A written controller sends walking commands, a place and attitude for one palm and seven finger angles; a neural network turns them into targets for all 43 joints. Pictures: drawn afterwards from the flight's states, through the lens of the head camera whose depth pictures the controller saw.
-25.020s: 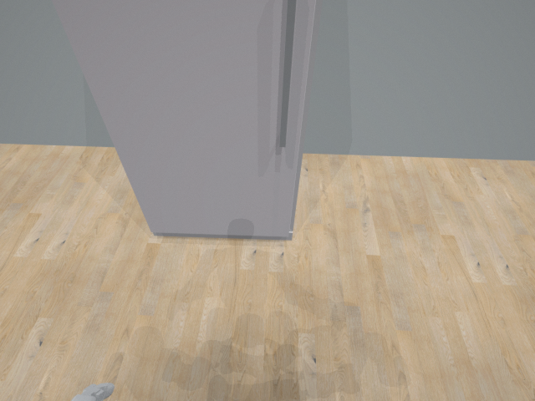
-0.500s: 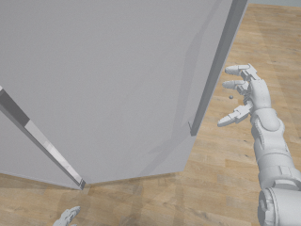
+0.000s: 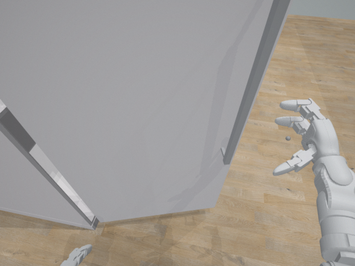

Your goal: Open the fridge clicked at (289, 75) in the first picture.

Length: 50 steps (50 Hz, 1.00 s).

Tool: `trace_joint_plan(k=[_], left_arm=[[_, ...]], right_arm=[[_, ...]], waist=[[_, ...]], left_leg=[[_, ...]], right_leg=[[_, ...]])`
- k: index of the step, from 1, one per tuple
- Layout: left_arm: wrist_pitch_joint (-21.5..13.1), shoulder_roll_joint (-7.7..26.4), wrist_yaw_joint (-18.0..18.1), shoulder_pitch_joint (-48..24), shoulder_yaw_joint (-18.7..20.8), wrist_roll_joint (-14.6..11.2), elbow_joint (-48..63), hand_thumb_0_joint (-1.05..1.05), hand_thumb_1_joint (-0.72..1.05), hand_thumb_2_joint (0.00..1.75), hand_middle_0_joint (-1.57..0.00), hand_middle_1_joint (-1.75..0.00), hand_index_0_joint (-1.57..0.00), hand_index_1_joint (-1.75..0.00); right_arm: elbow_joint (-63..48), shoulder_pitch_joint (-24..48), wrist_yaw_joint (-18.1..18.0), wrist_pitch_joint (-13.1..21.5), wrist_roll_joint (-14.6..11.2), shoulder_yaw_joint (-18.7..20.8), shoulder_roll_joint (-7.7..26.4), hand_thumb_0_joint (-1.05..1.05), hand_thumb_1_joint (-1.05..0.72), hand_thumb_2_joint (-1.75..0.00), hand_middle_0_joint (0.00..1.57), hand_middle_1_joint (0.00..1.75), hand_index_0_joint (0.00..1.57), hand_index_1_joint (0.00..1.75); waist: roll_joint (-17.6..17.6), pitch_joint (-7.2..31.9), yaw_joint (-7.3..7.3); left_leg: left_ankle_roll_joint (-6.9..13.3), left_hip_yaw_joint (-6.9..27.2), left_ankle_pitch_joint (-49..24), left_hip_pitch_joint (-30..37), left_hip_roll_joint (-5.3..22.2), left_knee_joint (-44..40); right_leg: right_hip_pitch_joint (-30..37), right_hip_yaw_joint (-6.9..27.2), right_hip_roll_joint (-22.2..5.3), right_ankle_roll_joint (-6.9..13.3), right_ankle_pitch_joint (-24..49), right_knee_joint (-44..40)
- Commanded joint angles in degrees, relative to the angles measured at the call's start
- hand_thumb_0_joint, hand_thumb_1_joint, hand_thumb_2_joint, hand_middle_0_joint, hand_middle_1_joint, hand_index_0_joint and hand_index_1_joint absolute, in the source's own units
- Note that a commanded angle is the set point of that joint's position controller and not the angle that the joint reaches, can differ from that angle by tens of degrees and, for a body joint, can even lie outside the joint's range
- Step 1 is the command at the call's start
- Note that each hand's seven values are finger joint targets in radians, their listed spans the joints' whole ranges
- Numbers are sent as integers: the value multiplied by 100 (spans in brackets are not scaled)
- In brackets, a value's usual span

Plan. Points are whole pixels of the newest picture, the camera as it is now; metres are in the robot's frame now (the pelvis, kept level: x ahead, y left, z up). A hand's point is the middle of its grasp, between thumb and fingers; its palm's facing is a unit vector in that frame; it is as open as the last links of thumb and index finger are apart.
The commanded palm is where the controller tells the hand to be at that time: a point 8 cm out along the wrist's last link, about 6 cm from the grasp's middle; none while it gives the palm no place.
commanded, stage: slip the hand off the handle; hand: right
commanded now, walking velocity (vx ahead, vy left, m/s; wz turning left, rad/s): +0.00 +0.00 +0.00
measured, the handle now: (242, 101) +0.48 -0.11 +0.13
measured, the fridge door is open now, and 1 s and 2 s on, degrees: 71 71 71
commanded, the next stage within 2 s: draw the hand back to the body in 0.38 s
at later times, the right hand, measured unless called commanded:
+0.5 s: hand (303, 172) +0.29 -0.21 +0.12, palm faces -0.03 +0.98 -0.19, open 14.6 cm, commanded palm +0.28 -0.25 +0.14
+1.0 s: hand (337, 195) +0.24 -0.23 +0.15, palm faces -0.03 +1.00 -0.03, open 14.6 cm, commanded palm +0.21 -0.28 +0.16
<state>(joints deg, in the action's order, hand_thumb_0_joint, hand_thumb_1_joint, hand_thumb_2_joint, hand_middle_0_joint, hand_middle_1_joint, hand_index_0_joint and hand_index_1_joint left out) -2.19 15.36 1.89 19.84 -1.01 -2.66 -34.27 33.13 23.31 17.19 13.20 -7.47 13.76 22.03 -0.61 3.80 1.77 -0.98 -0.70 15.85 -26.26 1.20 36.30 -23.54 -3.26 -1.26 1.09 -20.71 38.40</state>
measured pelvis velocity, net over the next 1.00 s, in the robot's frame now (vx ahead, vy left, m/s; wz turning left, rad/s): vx -0.01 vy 0.01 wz -0.04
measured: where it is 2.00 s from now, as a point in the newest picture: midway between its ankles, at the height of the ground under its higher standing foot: outside the picture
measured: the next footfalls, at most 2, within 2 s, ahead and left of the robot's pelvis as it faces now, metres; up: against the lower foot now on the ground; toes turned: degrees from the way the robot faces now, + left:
none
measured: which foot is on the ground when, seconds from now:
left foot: down 0.00-1.00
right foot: down 0.00-1.00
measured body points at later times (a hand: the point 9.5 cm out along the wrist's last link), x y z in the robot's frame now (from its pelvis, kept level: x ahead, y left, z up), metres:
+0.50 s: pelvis -0.01 +0.01 +0.00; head -0.01 +0.02 +0.45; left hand +0.18 +0.23 -0.07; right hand +0.29 -0.26 +0.14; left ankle +0.03 +0.13 -0.72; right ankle -0.01 -0.10 -0.72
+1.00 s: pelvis -0.01 +0.01 +0.01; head -0.04 +0.02 +0.46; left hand +0.19 +0.24 -0.05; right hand +0.23 -0.29 +0.15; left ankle +0.03 +0.13 -0.72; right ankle -0.01 -0.10 -0.72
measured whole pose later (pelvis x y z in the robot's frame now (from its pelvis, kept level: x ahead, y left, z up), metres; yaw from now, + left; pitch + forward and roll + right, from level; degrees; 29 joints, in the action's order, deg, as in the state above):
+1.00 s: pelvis -0.01 +0.01 +0.01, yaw -2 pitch -2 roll +1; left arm -12.7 15.9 5.8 15.0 -4.0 -3.7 -33.2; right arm 3.3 -1.7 26.9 -4.3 -20.3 19.3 21.8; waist -1.9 2.5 -3.2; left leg -0.2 -3.1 14.9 -15.0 1.0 32.2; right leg -13.4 -0.8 -1.3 0.2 -19.0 34.6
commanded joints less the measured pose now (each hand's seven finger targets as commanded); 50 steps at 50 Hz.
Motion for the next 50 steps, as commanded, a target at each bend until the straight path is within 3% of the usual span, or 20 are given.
trace_joint_plan(k=[1, 3, 8, 13, 16, 19, 22, 24, 25, 26, 27, 29, 30, 32, 34, 35, 38, 40, 45, 50], left_arm=[[-422, 743, 103, -457, 285, 11, 891, 0, 90, 90, -20, -30, -20, -30], [-470, 760, 131, -539, 267, -10, 894, 0, 90, 90, -20, -30, -20, -30], [-572, 732, 195, -763, 202, -48, 912, 0, 90, 90, -20, -30, -20, -30], [-687, 685, 224, -910, 165, -34, 986, 0, 90, 90, -20, -30, -20, -30], [-728, 686, 225, -960, 132, -24, 983, 0, 90, 90, -20, -30, -20, -30], [-750, 689, 244, -1029, 130, -7, 999, 0, 90, 90, -20, -30, -20, -30], [-831, 643, 279, -1074, 92, -15, 988, 0, 90, 90, -20, -30, -20, -30], [-861, 677, 333, -1053, 86, -10, 910, 0, 90, 90, -20, -30, -20, -30], [-887, 684, 350, -1075, 79, -16, 893, 0, 90, 90, -20, -30, -20, -30], [-974, 781, 457, -1218, -46, -146, 867, 0, 90, 90, -20, -30, -20, -30], [-1035, 773, 550, -1319, -78, -181, 920, 0, 90, 90, -20, -30, -20, -30], [-1132, 733, 594, -1276, -84, -110, 1028, 0, 90, 90, -20, -30, -20, -30], [-1187, 655, 556, -1251, -98, -86, 1070, 0, 90, 90, -20, -30, -20, -30], [-1240, 649, 481, -1151, -59, -76, 1047, 0, 90, 90, -20, -30, -20, -30], [-1281, 690, 412, -1148, -38, -75, 1093, 0, 90, 90, -20, -30, -20, -30], [-1284, 700, 398, -1146, -25, -103, 1078, 0, 90, 90, -20, -30, -20, -30], [-1296, 724, 380, -1166, -4, -123, 1137, 0, 90, 90, -20, -30, -20, -30], [-1314, 730, 373, -1205, 0, -113, 1178, 0, 90, 90, -20, -30, -20, -30], [-1411, 691, 440, -1257, -9, -91, 1157, 0, 90, 90, -20, -30, -20, -30], [-1485, 684, 464, -1279, -42, -104, 1045, 0, 90, 90, -20, -30, -20, -30]], right_arm=[[-2094, 1882, -64, 399, -205, 371, 1265, 0, 55, -20, 25, 115, 25, 115], [-2083, 1485, -31, 329, -281, 430, 1270, 0, 55, -20, 25, 115, 25, 115], [-2253, 1325, 45, 93, -315, 112, 971, 0, 55, -20, 25, 115, 25, 115], [-2691, 973, 95, 30, -366, 95, 910, 0, 55, -20, 25, 115, 25, 115], [-2692, 584, 107, -37, -416, 278, 1027, 0, 55, -20, 25, 115, 25, 115], [-2914, 417, 124, -70, -409, 435, 1165, 0, 55, -20, 25, 115, 25, 115], [-3139, 698, 149, -84, -436, 237, 1016, 0, 55, -20, 25, 115, 25, 115], [-2982, 861, 145, -89, -443, 311, 1142, 0, 55, -20, 25, 115, 25, 115], [-2947, 1030, 161, -81, -439, 275, 1143, 0, 55, -20, 25, 115, 25, 115], [-2088, 977, 660, -632, -1497, 503, 746, 0, 55, -20, 25, 115, 25, 115], [-2399, 1198, 956, -870, -1610, 643, 1104, 0, 55, -20, 25, 115, 25, 115], [-2904, 1026, 1079, -1059, -1366, 947, 1626, 0, 55, -20, 25, 115, 25, 115], [-3071, 820, 1035, -1058, -1290, 787, 1421, 0, 55, -20, 25, 115, 25, 115], [-3063, 233, 933, -1013, -1291, 816, 1245, 0, 55, -20, 25, 115, 25, 115], [-3049, -254, 941, -1046, -1378, 917, 1193, 0, 55, -20, 25, 115, 25, 115], [-3052, -337, 963, -1113, -1395, 938, 1189, 0, 55, -20, 25, 115, 25, 115], [-3280, -500, 1008, -1315, -1380, 914, 1137, 0, 55, -20, 25, 115, 25, 115], [-3571, -650, 979, -1394, -1381, 1061, 1292, 0, 55, -20, 25, 115, 25, 115], [-4284, -660, 900, -1320, -1435, 1194, 1385, 0, 55, -20, 25, 115, 25, 115], [-4446, -977, 984, -1386, -1459, 1146, 1315, 0, 37, -29, 24, 104, 24, 104]], waist=[[-345, 1717, -147], [-162, 1500, -173], [-145, 1120, -117], [-154, 1222, -221], [43, 1033, -273], [-58, 1025, -320], [-245, 956, -222], [18, 829, -159], [-57, 861, -126], [45, 1151, -164], [41, 1252, -279], [-457, 1506, -440], [-489, 1406, -435], [-219, 1056, -444], [98, 986, -513], [105, 832, -476], [8, 700, -462], [-56, 748, -500], [-169, 805, -468], [-415, 591, -453]], left_leg=[[276, -85, -1483, 1019, -222, -251], [266, -108, -1294, 986, -223, -305], [244, -124, -862, 806, -191, -417], [259, -134, -851, 921, -174, -399], [239, -127, -849, 1004, -154, -430], [247, -91, -828, 1084, -146, -452], [228, -94, -690, 936, -147, -492], [211, -61, -478, 887, -152, -568], [195, -30, -354, 876, -125, -594], [294, 29, -351, 1379, -94, -694], [271, 66, -456, 1577, -50, -746], [287, 61, -892, 1708, -34, -632], [287, -5, -1076, 1658, -43, -610], [269, -85, -1188, 1551, -92, -634], [263, -79, -1239, 1652, -101, -643], [235, -65, -1201, 1568, -87, -675], [221, -75, -937, 1437, -101, -741], [219, -21, -959, 1513, -82, -770], [203, -12, -813, 1573, -116, -873], [203, -49, -840, 1560, -135, -961]], right_leg=[[707, 280, 94, 12, 1745, -555], [615, 296, 84, 8, 1529, -606], [543, 323, 111, 11, 1056, -682], [665, 374, 132, -1, 1096, -682], [496, 360, 135, 3, 1037, -696], [497, 334, 145, 20, 1055, -682], [564, 347, 148, 8, 934, -682], [462, 366, 137, 34, 765, -665], [434, 361, 157, 32, 651, -673], [592, 375, 187, 31, 476, -782], [618, 388, 186, 54, 562, -800], [787, 406, 188, 72, 1081, -804], [834, 432, 180, 66, 1284, -834], [779, 422, 137, 36, 1389, -872], [688, 385, 130, 43, 1407, -875], [636, 340, 124, 45, 1330, -886], [676, 339, 131, 55, 1153, -935], [699, 319, 131, 69, 1203, -906], [910, 354, 135, 86, 1176, -942], [1015, 374, 132, 73, 1184, -1024]])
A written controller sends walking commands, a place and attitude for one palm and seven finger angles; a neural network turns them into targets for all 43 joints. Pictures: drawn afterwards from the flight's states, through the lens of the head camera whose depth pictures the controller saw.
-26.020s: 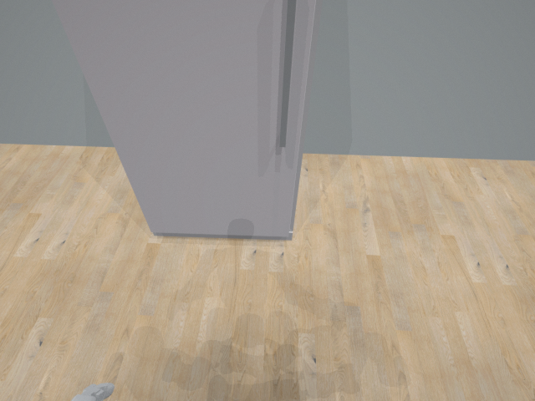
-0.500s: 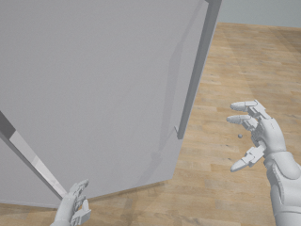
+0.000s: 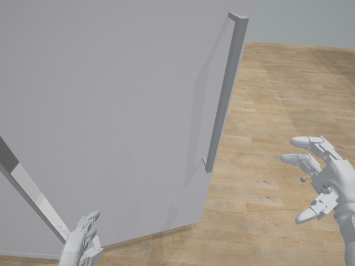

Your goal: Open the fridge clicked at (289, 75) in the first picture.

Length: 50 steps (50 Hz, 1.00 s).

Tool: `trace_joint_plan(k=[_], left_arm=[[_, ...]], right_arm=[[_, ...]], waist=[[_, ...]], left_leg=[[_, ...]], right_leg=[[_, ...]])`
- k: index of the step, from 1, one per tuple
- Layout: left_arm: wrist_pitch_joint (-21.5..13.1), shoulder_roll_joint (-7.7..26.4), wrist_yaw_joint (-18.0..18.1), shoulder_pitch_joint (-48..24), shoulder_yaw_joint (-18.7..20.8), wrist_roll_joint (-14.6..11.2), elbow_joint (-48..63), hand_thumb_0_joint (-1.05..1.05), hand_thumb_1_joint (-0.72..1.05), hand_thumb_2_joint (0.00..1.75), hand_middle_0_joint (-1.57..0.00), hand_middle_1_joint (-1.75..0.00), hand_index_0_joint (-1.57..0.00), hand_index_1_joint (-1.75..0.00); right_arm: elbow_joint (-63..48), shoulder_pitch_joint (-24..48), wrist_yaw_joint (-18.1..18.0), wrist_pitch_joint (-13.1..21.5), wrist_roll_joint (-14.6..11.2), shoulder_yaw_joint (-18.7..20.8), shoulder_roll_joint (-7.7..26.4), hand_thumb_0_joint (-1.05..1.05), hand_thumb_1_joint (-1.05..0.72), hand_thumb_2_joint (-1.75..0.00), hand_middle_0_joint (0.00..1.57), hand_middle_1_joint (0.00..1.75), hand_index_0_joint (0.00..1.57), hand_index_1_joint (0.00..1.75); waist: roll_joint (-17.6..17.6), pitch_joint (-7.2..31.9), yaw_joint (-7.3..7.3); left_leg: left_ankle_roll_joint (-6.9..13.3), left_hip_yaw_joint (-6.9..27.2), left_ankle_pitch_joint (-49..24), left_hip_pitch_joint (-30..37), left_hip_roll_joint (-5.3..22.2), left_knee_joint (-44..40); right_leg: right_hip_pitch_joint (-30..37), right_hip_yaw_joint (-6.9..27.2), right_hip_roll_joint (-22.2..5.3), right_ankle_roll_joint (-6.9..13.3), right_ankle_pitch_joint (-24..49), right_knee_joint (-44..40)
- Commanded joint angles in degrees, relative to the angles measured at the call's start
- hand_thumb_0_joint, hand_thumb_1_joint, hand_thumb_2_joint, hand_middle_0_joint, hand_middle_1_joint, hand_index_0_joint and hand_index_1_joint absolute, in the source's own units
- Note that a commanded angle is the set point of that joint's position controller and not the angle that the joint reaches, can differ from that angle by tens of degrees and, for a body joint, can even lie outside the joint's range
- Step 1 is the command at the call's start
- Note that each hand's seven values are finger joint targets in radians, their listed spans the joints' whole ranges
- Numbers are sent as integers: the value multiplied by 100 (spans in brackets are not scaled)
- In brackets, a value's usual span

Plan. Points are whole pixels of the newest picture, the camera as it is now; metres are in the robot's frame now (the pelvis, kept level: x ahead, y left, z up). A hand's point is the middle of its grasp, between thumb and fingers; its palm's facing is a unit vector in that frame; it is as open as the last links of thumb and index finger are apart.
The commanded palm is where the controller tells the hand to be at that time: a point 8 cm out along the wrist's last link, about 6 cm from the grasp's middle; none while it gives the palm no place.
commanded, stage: draw the hand back to the body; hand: right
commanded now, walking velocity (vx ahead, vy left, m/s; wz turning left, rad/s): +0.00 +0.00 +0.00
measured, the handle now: (217, 111) +0.49 -0.11 +0.12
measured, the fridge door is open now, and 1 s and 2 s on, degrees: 71 71 71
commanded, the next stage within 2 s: step back with the hand held close in 1.08 s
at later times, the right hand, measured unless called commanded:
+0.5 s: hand (337, 187) +0.22 -0.28 +0.16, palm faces +0.43 +0.85 -0.31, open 10.8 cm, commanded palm +0.17 -0.31 +0.17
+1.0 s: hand (349, 196) +0.20 -0.28 +0.16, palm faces +0.48 +0.81 -0.35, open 7.4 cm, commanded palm +0.15 -0.31 +0.18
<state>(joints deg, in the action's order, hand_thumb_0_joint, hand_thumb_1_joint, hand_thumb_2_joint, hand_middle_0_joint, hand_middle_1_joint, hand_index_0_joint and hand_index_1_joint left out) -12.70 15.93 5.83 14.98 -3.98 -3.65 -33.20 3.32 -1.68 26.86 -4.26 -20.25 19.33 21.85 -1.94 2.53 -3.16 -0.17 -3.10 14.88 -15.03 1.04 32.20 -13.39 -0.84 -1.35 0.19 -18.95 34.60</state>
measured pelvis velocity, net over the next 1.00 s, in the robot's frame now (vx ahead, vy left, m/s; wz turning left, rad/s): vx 0.02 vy -0.01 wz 0.00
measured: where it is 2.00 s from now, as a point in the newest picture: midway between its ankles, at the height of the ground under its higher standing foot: outside the picture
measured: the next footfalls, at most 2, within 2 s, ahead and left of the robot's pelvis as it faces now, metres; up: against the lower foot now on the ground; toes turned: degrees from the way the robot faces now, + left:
none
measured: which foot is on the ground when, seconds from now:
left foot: down 0.00-1.00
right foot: down 0.00-1.00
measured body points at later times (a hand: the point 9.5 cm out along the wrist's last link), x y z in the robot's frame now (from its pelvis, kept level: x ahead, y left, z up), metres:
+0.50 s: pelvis +0.01 -0.01 +0.01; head -0.02 +0.00 +0.46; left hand +0.19 +0.19 -0.07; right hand +0.20 -0.32 +0.18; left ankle +0.03 +0.12 -0.73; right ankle +0.00 -0.12 -0.73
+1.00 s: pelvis +0.02 -0.01 +0.01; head -0.02 +0.00 +0.46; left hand +0.21 +0.21 -0.07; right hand +0.17 -0.32 +0.18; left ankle +0.03 +0.12 -0.73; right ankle +0.00 -0.12 -0.73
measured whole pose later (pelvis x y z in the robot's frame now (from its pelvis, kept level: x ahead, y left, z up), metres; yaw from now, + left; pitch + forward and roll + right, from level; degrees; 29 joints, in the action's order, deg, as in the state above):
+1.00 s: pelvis +0.02 -0.01 +0.01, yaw +0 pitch -6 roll +1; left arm -7.6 12.8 4.7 11.6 -1.9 0.9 -38.0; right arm -19.9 -23.2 -5.0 2.5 -4.0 19.2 19.2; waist -2.4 -1.1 -5.4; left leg -1.0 -2.7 11.8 -5.1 1.8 22.7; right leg -3.0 -1.4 -0.2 0.8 -15.4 24.0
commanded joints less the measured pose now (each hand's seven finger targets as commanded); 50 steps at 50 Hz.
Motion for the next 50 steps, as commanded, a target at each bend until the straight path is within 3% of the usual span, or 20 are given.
trace_joint_plan(k=[1, 2, 3, 4, 6, 8, 9, 11, 12, 15, 18, 19, 21, 29, 31, 35, 40, 44, 45, 50], left_arm=[[-428, 469, -5, -861, 299, 257, 835, 0, 90, 90, -20, -30, -20, -30], [-433, 484, -17, -862, 298, 295, 747, 0, 90, 90, -20, -30, -20, -30], [-376, 463, -24, -913, 303, 271, 680, 0, 90, 90, -20, -30, -20, -30], [-333, 476, -26, -917, 338, 284, 636, 0, 90, 90, -20, -30, -20, -30], [-261, 436, -26, -959, 316, 317, 595, 0, 90, 90, -20, -30, -20, -30], [-213, 403, -9, -950, 324, 354, 526, 0, 90, 90, -20, -30, -20, -30], [-179, 432, 7, -966, 327, 381, 460, 0, 90, 90, -20, -30, -20, -30], [-114, 394, 27, -1036, 339, 391, 467, 0, 90, 90, -20, -30, -20, -30], [-90, 365, 31, -1043, 334, 398, 438, 0, 90, 90, -20, -30, -20, -30], [-15, 352, 24, -1097, 338, 413, 393, 0, 90, 90, -20, -30, -20, -30], [55, 345, 0, -1122, 348, 415, 378, 0, 90, 90, -20, -30, -20, -30], [65, 370, -1, -1144, 366, 422, 378, 0, 90, 90, -20, -30, -20, -30], [106, 341, -26, -1160, 374, 422, 398, 0, 90, 90, -20, -30, -20, -30], [200, 341, -77, -1138, 436, 448, 468, 0, 90, 90, -20, -30, -20, -30], [192, 314, -92, -1115, 430, 452, 481, 0, 90, 90, -20, -30, -20, -30], [194, 310, -87, -1091, 456, 448, 505, 0, 90, 90, -20, -30, -20, -30], [194, 338, -61, -1061, 471, 438, 460, 0, 90, 90, -20, -30, -20, -30], [176, 351, -37, -1070, 474, 463, 447, 0, 90, 90, -20, -30, -20, -30], [174, 318, -40, -1091, 462, 458, 454, 0, 90, 90, -20, -30, -20, -30], [168, 283, -25, -1133, 448, 457, 448, 0, 90, 90, -20, -30, -20, -30]], right_arm=[[-2356, 1718, -1200, 741, 725, 513, 1470, 0, 33, -31, 24, 102, 24, 102], [-1825, 810, -1740, 736, 772, 207, 779, 0, 30, -32, 24, 100, 24, 100], [-1915, 503, -2087, 748, 921, -34, 520, 0, 26, -34, 24, 98, 24, 98], [-2174, 318, -2339, 826, 1014, -4, 592, 0, 22, -36, 24, 96, 24, 96], [-2650, 327, -2701, 953, 1240, -17, 670, 0, 15, -39, 24, 92, 24, 92], [-2853, 276, -2961, 1048, 1405, 61, 771, 0, 8, -43, 23, 87, 23, 87], [-2694, 83, -3046, 1052, 1448, 146, 852, 0, 4, -44, 23, 85, 23, 85], [-2954, 193, -3148, 1112, 1520, 113, 818, 0, -3, -48, 23, 81, 23, 81], [-2977, 139, -3184, 1126, 1558, 93, 768, 0, -7, -50, 23, 79, 23, 79], [-2931, -232, -3242, 1116, 1585, 133, 743, 0, -17, -55, 22, 73, 22, 73], [-2977, -303, -3265, 1112, 1619, 151, 704, 0, -28, -60, 22, 66, 22, 66], [-2963, -436, -3261, 1114, 1617, 179, 723, 0, -32, -62, 22, 64, 22, 64], [-3060, -604, -3252, 1113, 1617, 202, 678, 0, -39, -65, 22, 60, 22, 60], [-3380, -1217, -3256, 1119, 1614, 617, 910, 0, -68, -80, 21, 43, 21, 43], [-3556, -1292, -3259, 1134, 1617, 633, 878, 0, -75, -83, 21, 38, 21, 38], [-3660, -1605, -3272, 1121, 1603, 753, 920, 0, -90, -90, 20, 30, 20, 30], [-3543, -1423, -3277, 1074, 1628, 574, 783, 0, -90, -90, 20, 30, 20, 30], [-3579, -1435, -3307, 1090, 1652, 664, 904, 0, -90, -90, 20, 30, 20, 30], [-3598, -1423, -3305, 1089, 1644, 643, 864, 0, -90, -90, 20, 30, 20, 30], [-3528, -1443, -3308, 1094, 1625, 677, 886, 0, -90, -90, 20, 30, 20, 30]], waist=[[-30, 156, -52], [207, -144, 42], [30, -260, 22], [173, -82, -17], [-349, 290, -25], [-482, 365, -36], [-143, 261, -58], [-83, 402, -45], [-283, 360, -40], [-103, 260, -75], [-154, 122, -77], [31, 96, -96], [-121, 133, -115], [-119, 92, -188], [-309, 103, -179], [-143, 23, -183], [-63, -125, -112], [-27, 50, -172], [-205, 47, -166], [-60, -88, -174]], left_leg=[[98, 252, -387, 276, -99, -905], [82, 175, -11, 170, -67, -976], [83, 167, 134, 215, -34, -1009], [94, 159, 30, 419, -16, -1063], [111, 159, -144, 677, 8, -966], [137, 138, -319, 813, 0, -947], [132, 125, -345, 863, -12, -1016], [125, 133, -433, 999, -9, -1035], [137, 123, -552, 1029, -8, -1028], [131, 112, -685, 1119, -15, -1096], [138, 68, -692, 1142, -48, -1111], [131, 77, -746, 1172, -46, -1162], [127, 74, -819, 1229, -41, -1136], [126, 70, -1102, 1364, -47, -1159], [130, 64, -1187, 1383, -38, -1125], [118, 68, -1219, 1334, -50, -1151], [92, 65, -1078, 1157, -37, -1206], [99, 71, -1079, 1272, -34, -1199], [96, 90, -1065, 1262, -20, -1196], [87, 101, -913, 1224, -26, -1267]], right_leg=[[-271, 149, 185, 151, 873, -797], [-334, 146, 133, 111, 513, -926], [-262, 141, 103, 108, 319, -1030], [-157, 124, 94, 133, 410, -1087], [88, 96, 106, 115, 538, -1198], [224, 108, 97, 97, 680, -1314], [174, 116, 72, 117, 723, -1360], [320, 94, 76, 130, 863, -1413], [374, 82, 87, 118, 979, -1431], [441, 95, 63, 111, 1177, -1494], [473, 134, 52, 73, 1223, -1584], [479, 115, 54, 99, 1287, -1579], [530, 95, 51, 82, 1381, -1586], [528, 57, 55, 60, 1708, -1564], [550, 55, 58, 33, 1813, -1546], [551, 24, 44, 48, 1831, -1514], [570, -9, 50, 90, 1687, -1515], [586, -4, 70, 112, 1677, -1502], [606, -24, 78, 110, 1643, -1503], [556, -26, 73, 125, 1458, -1527]])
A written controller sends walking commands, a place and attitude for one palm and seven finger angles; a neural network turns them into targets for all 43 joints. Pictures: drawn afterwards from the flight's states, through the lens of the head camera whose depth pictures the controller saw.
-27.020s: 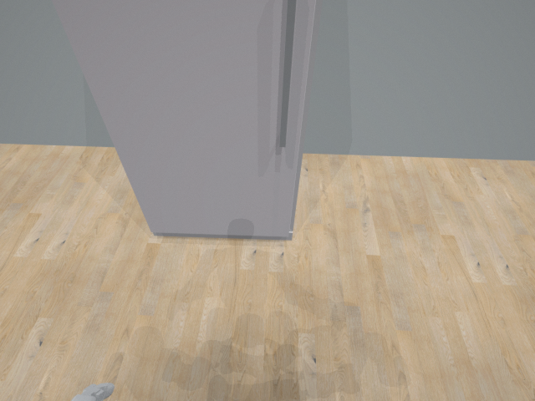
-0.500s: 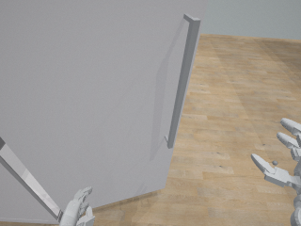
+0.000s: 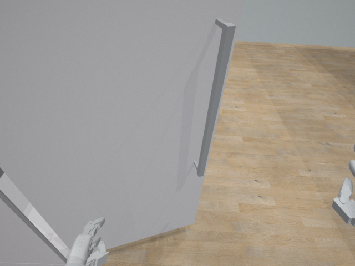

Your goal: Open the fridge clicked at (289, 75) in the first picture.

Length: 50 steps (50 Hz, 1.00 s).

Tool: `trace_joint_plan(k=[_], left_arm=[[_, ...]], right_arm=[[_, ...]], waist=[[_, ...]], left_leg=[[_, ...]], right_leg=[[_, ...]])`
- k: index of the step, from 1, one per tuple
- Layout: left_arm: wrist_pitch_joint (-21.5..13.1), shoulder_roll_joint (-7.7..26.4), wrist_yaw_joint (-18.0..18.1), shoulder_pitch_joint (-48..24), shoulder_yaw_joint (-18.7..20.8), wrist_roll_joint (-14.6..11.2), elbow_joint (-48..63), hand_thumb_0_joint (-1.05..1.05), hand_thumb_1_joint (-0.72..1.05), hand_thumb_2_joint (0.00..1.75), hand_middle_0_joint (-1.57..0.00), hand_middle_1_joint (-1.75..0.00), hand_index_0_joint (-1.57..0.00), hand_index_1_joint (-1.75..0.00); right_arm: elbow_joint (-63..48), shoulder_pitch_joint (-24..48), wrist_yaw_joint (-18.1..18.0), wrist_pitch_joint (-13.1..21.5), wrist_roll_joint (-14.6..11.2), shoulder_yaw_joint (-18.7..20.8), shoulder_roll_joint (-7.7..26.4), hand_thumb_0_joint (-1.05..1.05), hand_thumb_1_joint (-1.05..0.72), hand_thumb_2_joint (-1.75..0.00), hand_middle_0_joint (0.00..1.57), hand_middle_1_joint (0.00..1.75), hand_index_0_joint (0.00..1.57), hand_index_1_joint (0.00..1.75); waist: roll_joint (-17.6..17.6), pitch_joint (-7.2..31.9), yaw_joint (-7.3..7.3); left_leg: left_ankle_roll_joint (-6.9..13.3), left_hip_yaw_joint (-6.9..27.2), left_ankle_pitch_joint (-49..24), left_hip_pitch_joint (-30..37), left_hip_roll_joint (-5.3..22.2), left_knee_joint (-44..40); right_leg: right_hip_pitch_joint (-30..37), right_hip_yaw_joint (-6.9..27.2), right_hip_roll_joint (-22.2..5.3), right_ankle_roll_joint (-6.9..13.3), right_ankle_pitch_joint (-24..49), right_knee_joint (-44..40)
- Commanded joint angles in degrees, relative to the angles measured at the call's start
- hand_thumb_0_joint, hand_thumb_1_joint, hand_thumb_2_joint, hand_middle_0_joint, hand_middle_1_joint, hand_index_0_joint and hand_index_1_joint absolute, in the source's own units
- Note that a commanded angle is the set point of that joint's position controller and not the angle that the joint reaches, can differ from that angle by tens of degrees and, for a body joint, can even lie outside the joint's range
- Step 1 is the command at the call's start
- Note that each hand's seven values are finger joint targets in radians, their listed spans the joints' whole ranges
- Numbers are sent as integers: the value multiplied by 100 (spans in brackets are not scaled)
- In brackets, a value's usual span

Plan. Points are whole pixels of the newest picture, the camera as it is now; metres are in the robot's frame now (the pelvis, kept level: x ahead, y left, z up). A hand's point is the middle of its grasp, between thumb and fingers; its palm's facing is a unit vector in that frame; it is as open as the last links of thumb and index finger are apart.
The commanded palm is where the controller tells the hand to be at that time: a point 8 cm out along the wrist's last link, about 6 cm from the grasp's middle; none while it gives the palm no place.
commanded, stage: draw the hand back to the body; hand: right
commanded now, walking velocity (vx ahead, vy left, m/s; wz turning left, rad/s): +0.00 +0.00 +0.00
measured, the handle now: (207, 116) +0.48 -0.10 +0.11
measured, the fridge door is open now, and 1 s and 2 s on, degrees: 71 71 71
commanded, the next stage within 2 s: step back with the hand held close in 0.08 s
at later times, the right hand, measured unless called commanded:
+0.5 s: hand (336, 202) +0.19 -0.27 +0.15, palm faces +0.37 +0.81 -0.45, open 7.4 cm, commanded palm +0.12 -0.31 +0.17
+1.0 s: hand out of the picture +0.11 -0.30 +0.16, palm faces +0.50 +0.75 -0.44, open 7.4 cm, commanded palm +0.04 -0.33 +0.17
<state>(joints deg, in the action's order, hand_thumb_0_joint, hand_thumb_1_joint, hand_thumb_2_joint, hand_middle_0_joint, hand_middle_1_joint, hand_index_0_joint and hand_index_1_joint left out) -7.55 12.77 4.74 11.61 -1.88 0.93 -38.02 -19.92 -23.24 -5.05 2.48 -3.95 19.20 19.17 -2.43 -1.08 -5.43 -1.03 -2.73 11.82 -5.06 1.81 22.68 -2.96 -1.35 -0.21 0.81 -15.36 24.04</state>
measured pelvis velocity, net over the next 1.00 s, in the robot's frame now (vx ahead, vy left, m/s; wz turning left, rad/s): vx -0.09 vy -0.03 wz -0.03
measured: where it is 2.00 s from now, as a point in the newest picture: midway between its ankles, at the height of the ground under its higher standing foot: outside the picture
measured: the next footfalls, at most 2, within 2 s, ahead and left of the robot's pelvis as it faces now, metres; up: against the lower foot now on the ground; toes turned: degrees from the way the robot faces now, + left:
left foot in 1.34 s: -0.12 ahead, +0.11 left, +0.00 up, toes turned -5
left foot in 1.90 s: -0.31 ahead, +0.06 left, +0.00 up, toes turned +7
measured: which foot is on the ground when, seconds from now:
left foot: down 0.00-1.00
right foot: down 0.00-1.00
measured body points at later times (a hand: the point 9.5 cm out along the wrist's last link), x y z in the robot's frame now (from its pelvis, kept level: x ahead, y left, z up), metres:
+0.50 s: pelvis -0.02 -0.02 -0.01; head -0.02 -0.02 +0.44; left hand +0.15 +0.23 -0.08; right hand +0.16 -0.31 +0.18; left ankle +0.01 +0.13 -0.74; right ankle -0.02 -0.11 -0.74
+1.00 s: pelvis -0.09 -0.03 -0.03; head -0.09 -0.05 +0.42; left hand +0.07 +0.21 -0.10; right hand +0.07 -0.34 +0.18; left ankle +0.01 +0.13 -0.74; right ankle -0.02 -0.11 -0.74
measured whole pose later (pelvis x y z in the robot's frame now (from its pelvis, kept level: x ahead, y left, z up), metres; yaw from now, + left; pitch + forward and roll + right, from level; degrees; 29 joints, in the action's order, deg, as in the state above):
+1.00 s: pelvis -0.09 -0.03 -0.03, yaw -2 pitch -2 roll +1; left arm -6.3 12.1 4.3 15.4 -0.6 0.3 -32.4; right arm -27.9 -26.2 -7.4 16.1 0.6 27.1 23.1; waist 1.7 -2.4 -0.5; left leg -2.9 1.8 11.0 -24.7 1.1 37.7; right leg -24.7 -1.4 1.5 3.9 -16.1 42.5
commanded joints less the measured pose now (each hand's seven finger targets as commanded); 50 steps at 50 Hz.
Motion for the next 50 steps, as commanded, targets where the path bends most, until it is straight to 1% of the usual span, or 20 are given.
trace_joint_plan(k=[1, 4, 5, 9, 10, 11, 12, 13, 16, 19, 21, 24, 30, 33, 38, 41, 43, 45, 47, 50], left_arm=[[-351, 593, 82, -797, 241, -1, 933, 0, 90, 90, -20, -30, -20, -30], [-353, 603, 69, -803, 239, -1, 919, 0, 90, 90, -20, -30, -20, -30], [-357, 591, 75, -805, 233, 6, 936, 0, 90, 90, -20, -30, -20, -30], [-356, 599, 74, -810, 241, -2, 910, 0, 90, 90, -20, -30, -20, -30], [-384, 591, 61, -864, 224, -2, 959, 0, 90, 90, -20, -30, -20, -30], [-266, 750, 37, -826, 208, -75, 1234, 0, 90, 90, -20, -30, -20, -30], [-167, 642, 48, -755, 216, -37, 1065, 0, 90, 90, -20, -30, -20, -30], [-84, 641, 18, -675, 251, -22, 1097, 0, 90, 90, -20, -30, -20, -30], [67, 668, 15, -625, 325, -26, 1211, 0, 90, 90, -20, -30, -20, -30], [158, 744, 61, -631, 382, -32, 1359, 0, 90, 90, -20, -30, -20, -30], [215, 727, 75, -617, 402, -52, 1473, 0, 90, 90, -20, -30, -20, -30], [257, 735, 104, -620, 443, -58, 1575, 0, 90, 90, -20, -30, -20, -30], [198, 771, 104, -519, 476, -90, 1621, 0, 90, 90, -20, -30, -20, -30], [142, 792, 89, -458, 488, -106, 1625, 0, 90, 90, -20, -30, -20, -30], [10, 809, 70, -357, 485, -79, 1598, 0, 90, 90, -20, -30, -20, -30], [-89, 809, 80, -315, 477, -69, 1553, 0, 90, 90, -20, -30, -20, -30], [-157, 830, 75, -301, 481, -68, 1538, 0, 90, 90, -20, -30, -20, -30], [-222, 826, 79, -278, 497, -75, 1524, 0, 90, 90, -20, -30, -20, -30], [-251, 816, 56, -276, 514, -73, 1511, 0, 90, 90, -20, -30, -20, -30], [-267, 777, 11, -206, 531, -52, 1472, 0, 90, 90, -20, -30, -20, -30]], right_arm=[[-1239, 727, -115, 428, -7, 694, 1146, 0, -90, -90, 20, 30, 20, 30], [-1202, 682, -116, 438, 14, 718, 1180, 0, -90, -90, 20, 30, 20, 30], [-1286, 740, -115, 443, 6, 697, 1157, 0, -90, -90, 20, 30, 20, 30], [-1133, 644, -104, 424, 2, 697, 1145, 0, -90, -90, 20, 30, 20, 30], [-1554, 1068, -90, 476, 11, 477, 1037, 0, -90, -90, 20, 30, 20, 30], [-1905, 1773, -210, 793, 73, 1288, 1881, 0, -90, -90, 20, 30, 20, 30], [-1197, 924, -185, 820, 71, 931, 1339, 0, -90, -90, 20, 30, 20, 30], [-1033, 444, -163, 828, 112, 761, 1126, 0, -90, -90, 20, 30, 20, 30], [-1267, 118, -185, 960, 143, 782, 1161, 0, -90, -90, 20, 30, 20, 30], [-1632, -147, -250, 1059, 145, 1017, 1378, 0, -90, -90, 20, 30, 20, 30], [-1780, -282, -271, 1095, 132, 1106, 1414, 0, -90, -90, 20, 30, 20, 30], [-1882, -403, -298, 1134, 132, 1265, 1517, 0, -90, -90, 20, 30, 20, 30], [-1906, -313, -334, 1230, 205, 1230, 1415, 0, -90, -90, 20, 30, 20, 30], [-1902, -208, -354, 1299, 254, 1209, 1346, 0, -90, -90, 20, 30, 20, 30], [-2009, -2, -383, 1483, 322, 1266, 1383, 0, -90, -90, 20, 30, 20, 30], [-2045, 47, -406, 1595, 358, 1305, 1376, 0, -90, -90, 20, 30, 20, 30], [-2029, 85, -418, 1655, 391, 1340, 1348, 0, -90, -90, 20, 30, 20, 30], [-2007, 44, -411, 1707, 422, 1423, 1372, 0, -90, -90, 20, 30, 20, 30], [-1930, 27, -383, 1734, 426, 1458, 1371, 0, -90, -90, 20, 30, 20, 30], [-1937, 187, -322, 1757, 407, 1398, 1372, 0, -90, -90, 20, 30, 20, 30]], waist=[[-77, 313, 51], [-85, 255, 33], [-235, 323, 41], [29, 162, 46], [-184, 307, 93], [-65, -63, 326], [452, -71, 364], [665, 77, 366], [440, 589, 403], [-76, 976, 384], [-65, 1144, 372], [-84, 1189, 357], [-182, 826, 412], [-89, 599, 457], [102, 363, 507], [-151, 395, 513], [-448, 403, 497], [-520, 521, 476], [-432, 490, 479], [390, 290, 536]], left_leg=[[172, 71, -613, 238, -102, -318], [193, 67, -583, 265, -112, -331], [185, 72, -647, 291, -95, -304], [176, 56, -528, 203, -118, -358], [168, 97, -478, 229, -96, -364], [167, 700, -508, -338, 174, -659], [214, 777, -359, -583, 337, -766], [245, 880, -325, -713, 459, -814], [275, 782, -943, -590, 590, -457], [154, 482, -1625, -297, 364, 148], [89, 400, -1906, -144, 230, 496], [64, 414, -2082, 8, 197, 764], [48, 583, -1555, 159, 162, 1119], [75, 692, -968, 134, 171, 1166], [165, 985, 418, -386, 294, 776], [136, 839, 598, -426, 185, 1007], [80, 690, 389, -65, 13, 1481], [42, 608, -104, 315, -141, 1905], [64, 810, -301, 382, -123, 1958], [265, 1471, 124, -389, 267, 1098]], right_leg=[[-468, 10, -33, 65, 1091, -460], [-518, 41, -44, 49, 1103, -487], [-468, 22, -36, 54, 1144, -478], [-519, 33, -65, 52, 1043, -497], [-437, 36, -35, 65, 981, -494], [-967, 138, -135, 165, 440, -253], [-924, 216, -85, 179, 386, -42], [-874, 170, -83, 177, 452, 153], [-881, 184, -144, 139, 920, 244], [-909, 336, -346, 140, 1833, -4], [-1035, 430, -462, 148, 2252, -51], [-1373, 494, -536, 189, 2168, -70], [-2512, 614, -633, 338, 531, -246], [-3126, 668, -599, 424, -848, -281], [-3445, 766, -453, 464, -2084, -31], [-3497, 915, -573, 504, -2253, -195], [-3925, 1102, -758, 597, -2554, -470], [-4161, 1273, -886, 657, -2511, -605], [-4346, 1178, -843, 679, -2534, -378], [-3947, 856, -393, 484, -2384, 404]])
